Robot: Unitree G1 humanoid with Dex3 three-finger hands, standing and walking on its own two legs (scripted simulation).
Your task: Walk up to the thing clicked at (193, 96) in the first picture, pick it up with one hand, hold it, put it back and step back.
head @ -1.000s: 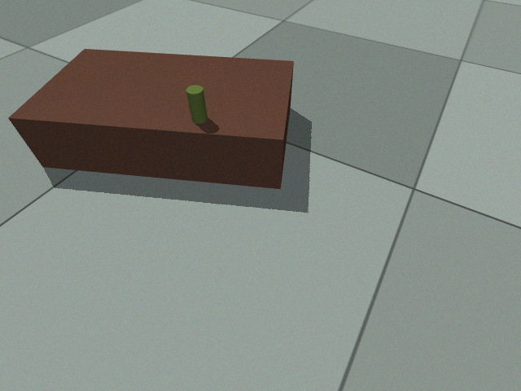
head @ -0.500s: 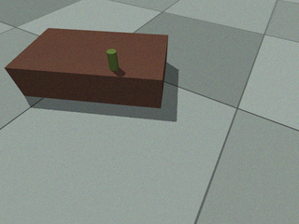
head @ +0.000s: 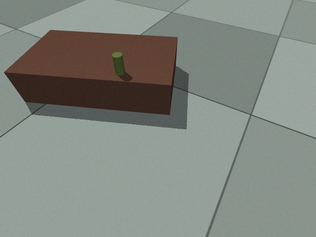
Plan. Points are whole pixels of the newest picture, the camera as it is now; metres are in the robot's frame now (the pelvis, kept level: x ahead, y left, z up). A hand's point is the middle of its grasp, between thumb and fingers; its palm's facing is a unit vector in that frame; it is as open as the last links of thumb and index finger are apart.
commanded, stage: stand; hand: left
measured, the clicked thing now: (118, 64) +1.35 +0.31 -0.37
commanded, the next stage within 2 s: walk up in 0.12 s
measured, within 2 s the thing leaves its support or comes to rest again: neither
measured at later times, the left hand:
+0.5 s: hand out of the picture +0.08 +0.38 -0.18, palm faces +0.00 -0.92 -0.39, open 7.4 cm
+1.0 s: hand (69, 145) +0.47 +0.35 -0.15, palm faces -0.14 -0.92 -0.38, open 7.4 cm
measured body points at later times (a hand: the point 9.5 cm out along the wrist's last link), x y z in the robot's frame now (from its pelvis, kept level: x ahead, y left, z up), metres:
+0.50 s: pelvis +0.09 +0.08 -0.03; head +0.10 +0.10 +0.42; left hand +0.08 +0.43 -0.15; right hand +0.19 -0.26 -0.12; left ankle +0.17 +0.21 -0.75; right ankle +0.00 -0.11 -0.74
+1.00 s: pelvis +0.33 +0.10 -0.03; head +0.35 +0.08 +0.42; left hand +0.48 +0.40 -0.13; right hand +0.29 -0.21 -0.16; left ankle +0.17 +0.21 -0.74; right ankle +0.43 -0.01 -0.75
